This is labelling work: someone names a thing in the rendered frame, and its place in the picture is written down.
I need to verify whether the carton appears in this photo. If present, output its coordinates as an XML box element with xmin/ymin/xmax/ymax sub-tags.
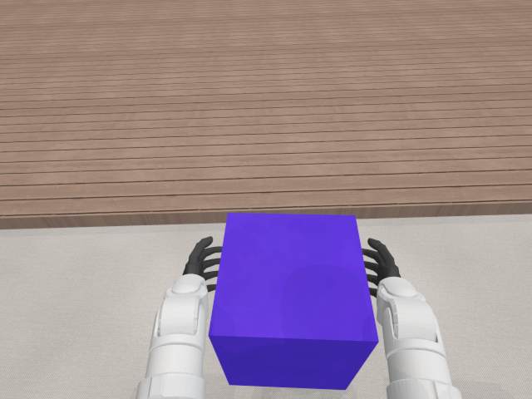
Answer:
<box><xmin>209</xmin><ymin>213</ymin><xmax>379</xmax><ymax>390</ymax></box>

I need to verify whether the right robot hand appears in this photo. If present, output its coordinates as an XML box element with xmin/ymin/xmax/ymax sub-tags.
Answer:
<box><xmin>362</xmin><ymin>238</ymin><xmax>401</xmax><ymax>298</ymax></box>

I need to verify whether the right robot forearm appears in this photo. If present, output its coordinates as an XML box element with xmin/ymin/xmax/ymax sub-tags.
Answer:
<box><xmin>377</xmin><ymin>277</ymin><xmax>462</xmax><ymax>399</ymax></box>

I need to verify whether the left robot hand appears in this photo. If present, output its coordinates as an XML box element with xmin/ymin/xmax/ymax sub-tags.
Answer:
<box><xmin>183</xmin><ymin>236</ymin><xmax>222</xmax><ymax>292</ymax></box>

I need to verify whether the left robot forearm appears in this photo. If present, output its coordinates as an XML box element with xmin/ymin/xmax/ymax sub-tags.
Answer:
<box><xmin>135</xmin><ymin>274</ymin><xmax>209</xmax><ymax>399</ymax></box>

